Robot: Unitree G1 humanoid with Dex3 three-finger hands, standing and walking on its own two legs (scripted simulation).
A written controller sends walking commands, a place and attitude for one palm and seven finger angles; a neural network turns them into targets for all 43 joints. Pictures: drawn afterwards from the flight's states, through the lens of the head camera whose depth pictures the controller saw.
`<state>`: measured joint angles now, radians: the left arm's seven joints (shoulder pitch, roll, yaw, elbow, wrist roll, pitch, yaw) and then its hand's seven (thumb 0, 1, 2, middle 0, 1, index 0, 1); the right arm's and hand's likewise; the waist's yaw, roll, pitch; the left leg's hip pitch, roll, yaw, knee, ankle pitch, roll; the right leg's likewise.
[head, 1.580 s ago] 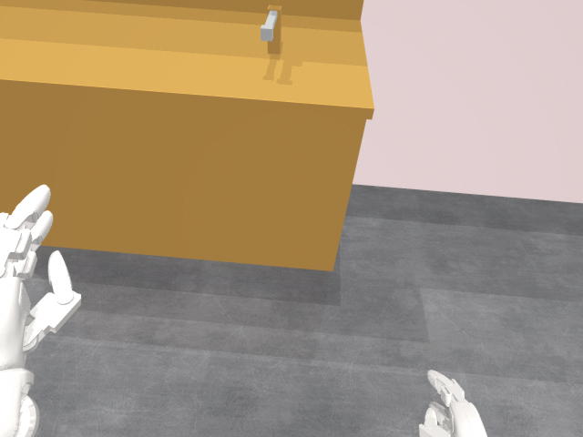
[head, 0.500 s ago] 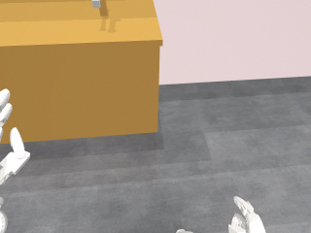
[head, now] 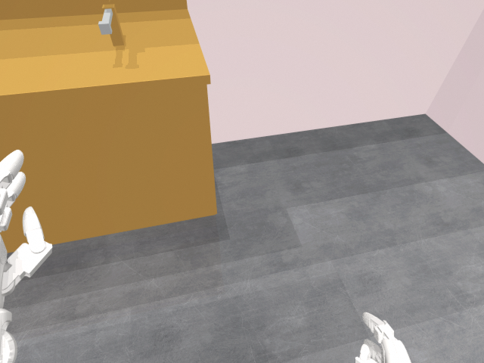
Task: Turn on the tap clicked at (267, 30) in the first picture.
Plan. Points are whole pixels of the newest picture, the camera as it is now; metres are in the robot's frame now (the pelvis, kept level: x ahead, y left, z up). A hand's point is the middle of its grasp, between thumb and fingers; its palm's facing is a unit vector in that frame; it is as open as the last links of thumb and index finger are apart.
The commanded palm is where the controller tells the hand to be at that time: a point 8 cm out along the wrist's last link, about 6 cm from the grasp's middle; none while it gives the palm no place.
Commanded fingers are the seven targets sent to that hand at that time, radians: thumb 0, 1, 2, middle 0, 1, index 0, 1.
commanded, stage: take the last steps up to it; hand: left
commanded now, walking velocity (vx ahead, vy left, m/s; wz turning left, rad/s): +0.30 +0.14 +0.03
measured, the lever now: (105, 27) +0.91 +0.46 +0.16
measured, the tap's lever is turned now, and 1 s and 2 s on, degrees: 0 0 0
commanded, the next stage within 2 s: none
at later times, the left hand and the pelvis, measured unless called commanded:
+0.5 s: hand (45, 227) +0.23 +0.27 +0.17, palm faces +0.44 -0.81 -0.40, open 7.4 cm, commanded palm +0.18 +0.30 +0.18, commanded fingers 0.00 0.90 0.90 -0.20 -0.30 -0.20 -0.30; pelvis +0.02 +0.02 +0.00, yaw +0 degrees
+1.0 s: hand (64, 162) +0.35 +0.30 +0.17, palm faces +0.41 -0.81 -0.42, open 7.4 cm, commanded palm +0.29 +0.34 +0.18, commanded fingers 0.00 0.90 0.90 -0.20 -0.30 -0.20 -0.30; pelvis +0.12 +0.06 -0.01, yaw -1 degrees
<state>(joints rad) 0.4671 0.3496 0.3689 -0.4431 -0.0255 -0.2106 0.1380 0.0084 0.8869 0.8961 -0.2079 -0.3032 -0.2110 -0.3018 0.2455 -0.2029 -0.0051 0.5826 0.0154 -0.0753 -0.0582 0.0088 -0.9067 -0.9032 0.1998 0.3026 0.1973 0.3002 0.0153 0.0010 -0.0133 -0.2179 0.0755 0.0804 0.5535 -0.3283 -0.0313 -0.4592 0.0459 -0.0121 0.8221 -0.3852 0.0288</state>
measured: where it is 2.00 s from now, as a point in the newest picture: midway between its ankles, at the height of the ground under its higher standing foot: (222, 338)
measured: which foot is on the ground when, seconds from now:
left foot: down 0.00-0.08, up 0.10-0.38, down 0.40-0.64, up 0.66-0.94, down 0.96-1.00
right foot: up 0.00-0.04, down 0.06-0.98, up 1.00-1.00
